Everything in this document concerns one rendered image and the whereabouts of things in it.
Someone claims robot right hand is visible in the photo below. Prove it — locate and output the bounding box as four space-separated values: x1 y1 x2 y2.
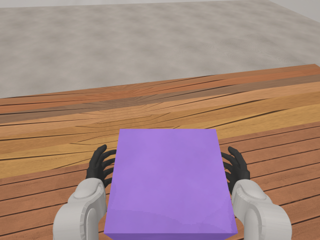
221 146 250 195

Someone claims robot left hand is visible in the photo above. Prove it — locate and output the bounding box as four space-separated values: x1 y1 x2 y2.
85 144 117 188

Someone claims left robot forearm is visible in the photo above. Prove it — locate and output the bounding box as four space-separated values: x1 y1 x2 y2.
53 178 107 240

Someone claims right robot forearm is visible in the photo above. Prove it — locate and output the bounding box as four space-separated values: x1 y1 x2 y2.
231 179 292 240

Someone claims carton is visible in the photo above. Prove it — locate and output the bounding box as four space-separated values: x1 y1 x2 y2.
104 129 238 240

